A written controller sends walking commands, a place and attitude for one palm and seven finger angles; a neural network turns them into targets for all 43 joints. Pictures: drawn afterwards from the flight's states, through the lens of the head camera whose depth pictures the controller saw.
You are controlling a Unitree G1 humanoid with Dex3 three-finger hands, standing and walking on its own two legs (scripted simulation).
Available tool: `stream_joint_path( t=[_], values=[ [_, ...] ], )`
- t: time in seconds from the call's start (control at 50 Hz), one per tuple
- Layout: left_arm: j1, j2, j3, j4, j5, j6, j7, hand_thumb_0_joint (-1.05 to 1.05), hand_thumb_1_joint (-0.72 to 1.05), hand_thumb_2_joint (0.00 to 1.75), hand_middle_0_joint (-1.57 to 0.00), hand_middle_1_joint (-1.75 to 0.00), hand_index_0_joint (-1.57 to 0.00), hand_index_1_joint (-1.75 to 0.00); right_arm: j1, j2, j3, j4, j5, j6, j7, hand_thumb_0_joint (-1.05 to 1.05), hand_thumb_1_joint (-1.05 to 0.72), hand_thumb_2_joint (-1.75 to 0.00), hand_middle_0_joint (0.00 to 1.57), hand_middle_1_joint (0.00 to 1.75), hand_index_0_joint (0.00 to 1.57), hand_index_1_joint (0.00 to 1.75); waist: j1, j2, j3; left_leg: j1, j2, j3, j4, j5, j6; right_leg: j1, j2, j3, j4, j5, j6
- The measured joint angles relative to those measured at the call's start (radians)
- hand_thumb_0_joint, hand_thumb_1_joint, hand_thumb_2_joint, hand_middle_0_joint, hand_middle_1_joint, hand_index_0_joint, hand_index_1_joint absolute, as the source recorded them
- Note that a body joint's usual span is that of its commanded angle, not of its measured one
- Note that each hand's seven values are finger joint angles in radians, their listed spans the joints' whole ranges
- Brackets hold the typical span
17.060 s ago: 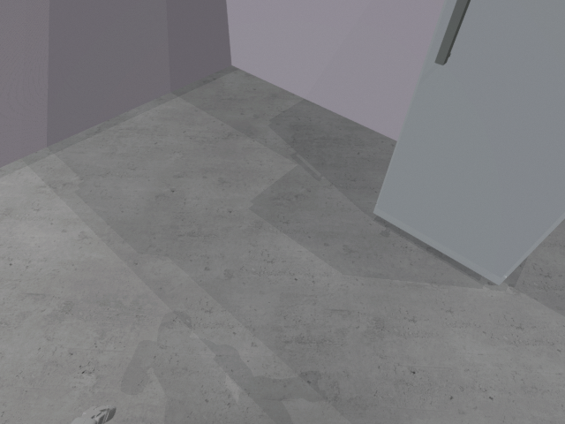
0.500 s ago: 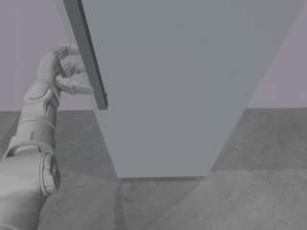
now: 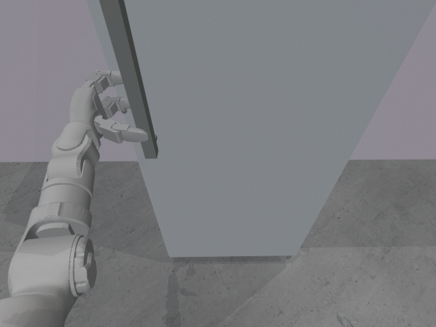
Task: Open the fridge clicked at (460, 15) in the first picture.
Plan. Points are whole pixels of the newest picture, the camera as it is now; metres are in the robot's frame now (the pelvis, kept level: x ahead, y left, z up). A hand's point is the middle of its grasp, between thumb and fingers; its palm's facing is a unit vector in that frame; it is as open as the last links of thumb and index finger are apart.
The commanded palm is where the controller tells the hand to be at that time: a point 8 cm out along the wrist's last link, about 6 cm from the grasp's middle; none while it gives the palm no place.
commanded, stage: slide the fingers in behind the handle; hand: left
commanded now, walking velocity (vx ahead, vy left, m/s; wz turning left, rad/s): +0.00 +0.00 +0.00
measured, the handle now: (130, 56) +0.50 +0.16 +0.26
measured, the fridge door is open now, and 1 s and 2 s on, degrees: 0 0 0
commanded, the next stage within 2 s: grip the handle and tug to test in 1.22 s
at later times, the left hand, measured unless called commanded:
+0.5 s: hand (142, 109) +0.45 +0.15 +0.19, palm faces +0.02 -1.00 +0.01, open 14.0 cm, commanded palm +0.42 +0.21 +0.18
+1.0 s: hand (138, 108) +0.44 +0.15 +0.19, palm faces +0.05 -1.00 +0.02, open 14.0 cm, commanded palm +0.42 +0.20 +0.18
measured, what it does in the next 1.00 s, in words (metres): stands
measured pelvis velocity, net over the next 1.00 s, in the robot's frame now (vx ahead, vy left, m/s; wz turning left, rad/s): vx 0.01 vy -0.01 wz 0.00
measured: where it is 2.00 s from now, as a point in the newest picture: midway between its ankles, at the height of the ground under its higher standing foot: outside the picture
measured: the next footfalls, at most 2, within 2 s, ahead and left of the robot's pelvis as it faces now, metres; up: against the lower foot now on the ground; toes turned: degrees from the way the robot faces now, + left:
none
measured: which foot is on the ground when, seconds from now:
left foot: down 0.00-1.00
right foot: down 0.00-1.00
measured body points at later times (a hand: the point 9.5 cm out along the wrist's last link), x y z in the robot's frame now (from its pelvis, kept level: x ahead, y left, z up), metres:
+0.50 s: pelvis +0.00 -0.01 +0.00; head +0.01 -0.02 +0.45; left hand +0.44 +0.20 +0.19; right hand +0.11 -0.26 -0.11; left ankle +0.03 +0.10 -0.74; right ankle -0.03 -0.10 -0.74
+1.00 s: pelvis +0.01 -0.01 +0.00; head +0.01 -0.02 +0.45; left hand +0.44 +0.21 +0.19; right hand +0.12 -0.27 -0.11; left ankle +0.03 +0.10 -0.74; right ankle -0.03 -0.10 -0.74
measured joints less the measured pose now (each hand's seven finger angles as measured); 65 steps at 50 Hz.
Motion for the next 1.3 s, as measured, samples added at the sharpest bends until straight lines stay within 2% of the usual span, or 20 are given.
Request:
stream_joint_path(
  t=[0.12, 0.24, 0.38, 0.58, 0.68, 0.76, 0.86, 1.0, 1.14, 1.3],
  values=[
    [0.02, -0.013, -0.027, -0.044, -0.015, 0.0, -0.007, -0.01, -0.5, 0.3, -0.3, -1.2, -0.3, -1.2, 0.001, -0.001, -0.004, 0.0, 0.003, 0.0, 0.002, 0.01, -0.9, -0.9, 0.2, 0.3, 0.21, 0.3, 0.013, 0.006, -0.007, 0.012, -0.001, -0.003, -0.006, -0.001, -0.002, 0.015, -0.001, -0.002, -0.008, -0.001, -0.001],
    [0.005, -0.028, -0.036, -0.019, -0.017, 0.04, -0.001, -0.01, -0.51, 0.3, -0.3, -1.2, -0.3, -1.2, -0.01, -0.001, 0.0, 0.005, 0.003, 0.012, 0.0, 0.01, -0.9, -0.9, 0.2, 0.3, 0.21, 0.3, 0.011, 0.006, -0.001, 0.015, -0.004, -0.009, -0.008, 0.001, -0.003, 0.019, -0.002, -0.009, -0.008, -0.003, -0.002],
    [0.024, -0.055, -0.045, -0.07, -0.012, 0.01, 0.03, -0.01, -0.5, 0.3, -0.3, -1.2, -0.3, -1.2, -0.008, 0.002, -0.005, 0.01, -0.003, 0.009, 0.003, 0.01, -0.9, -0.9, 0.2, 0.3, 0.2, 0.3, 0.011, 0.009, 0.005, 0.022, -0.002, -0.007, -0.016, 0.003, -0.006, 0.021, 0.0, -0.006, -0.011, -0.002, -0.005],
    [0.007, -0.051, -0.03, -0.033, -0.001, 0.038, 0.044, -0.01, -0.5, 0.3, -0.3, -1.2, -0.3, -1.2, -0.001, 0.002, -0.005, 0.011, -0.005, 0.023, 0.002, 0.01, -0.9, -0.9, 0.2, 0.3, 0.2, 0.3, 0.0, 0.011, 0.004, 0.029, 0.004, -0.003, -0.027, 0.005, -0.011, 0.025, 0.006, -0.001, -0.018, 0.0, -0.011],
    [0.041, -0.064, -0.034, -0.082, -0.009, 0.014, 0.045, -0.01, -0.5, 0.3, -0.3, -1.2, -0.3, -1.2, 0.011, 0.001, -0.012, 0.014, -0.005, 0.021, 0.005, 0.01, -0.9, -0.9, 0.2, 0.3, 0.2, 0.3, 0.008, 0.013, 0.0, 0.041, 0.006, 0.001, -0.034, 0.004, -0.014, 0.033, 0.008, 0.004, -0.023, -0.001, -0.013],
    [0.037, -0.072, -0.048, -0.073, -0.011, 0.029, 0.041, -0.01, -0.5, 0.3, -0.3, -1.2, -0.3, -1.2, 0.006, 0.0, -0.01, 0.022, -0.002, 0.025, 0.005, 0.01, -0.9, -0.9, 0.2, 0.3, 0.2, 0.3, 0.01, 0.009, -0.001, 0.044, 0.006, -0.005, -0.031, 0.002, -0.016, 0.04, 0.008, -0.002, -0.023, -0.004, -0.014],
    [0.024, -0.062, -0.029, -0.054, -0.002, 0.051, 0.052, -0.01, -0.5, 0.3, -0.3, -1.2, -0.3, -1.2, -0.012, 0.001, -0.009, 0.015, -0.005, 0.027, 0.002, 0.01, -0.9, -0.9, 0.2, 0.3, 0.2, 0.3, 0.004, 0.004, 0.005, 0.04, 0.008, -0.005, -0.034, 0.006, -0.017, 0.035, 0.011, -0.002, -0.025, -0.001, -0.017],
    [0.054, -0.05, -0.021, -0.095, -0.012, 0.014, 0.034, -0.01, -0.5, 0.3, -0.3, -1.2, -0.3, -1.2, -0.011, 0.0, -0.011, 0.01, -0.004, 0.023, 0.003, 0.01, -0.9, -0.9, 0.2, 0.3, 0.2, 0.3, 0.013, 0.006, -0.002, 0.047, 0.009, -0.001, -0.037, 0.003, -0.017, 0.042, 0.012, 0.002, -0.03, 0.0, -0.016],
    [0.027, -0.046, -0.053, -0.059, -0.016, 0.061, 0.025, -0.01, -0.5, 0.3, -0.3, -1.2, -0.3, -1.2, -0.018, -0.003, -0.011, 0.01, 0.002, 0.028, -0.001, 0.01, -0.9, -0.9, 0.2, 0.3, 0.2, 0.3, 0.015, 0.006, 0.004, 0.035, 0.003, -0.013, -0.026, 0.003, -0.013, 0.039, 0.007, -0.01, -0.027, -0.001, -0.012],
    [-0.002, -0.079, -0.055, -0.053, -0.012, 0.017, 0.049, -0.01, -0.51, 0.3, -0.3, -1.2, -0.3, -1.2, -0.024, 0.007, -0.006, 0.021, -0.008, 0.017, 0.002, 0.01, -0.9, -0.9, 0.2, 0.3, 0.2, 0.3, 0.009, 0.003, 0.007, 0.026, -0.003, -0.009, -0.025, 0.004, -0.007, 0.027, 0.0, -0.006, -0.021, -0.001, -0.006]
  ],
)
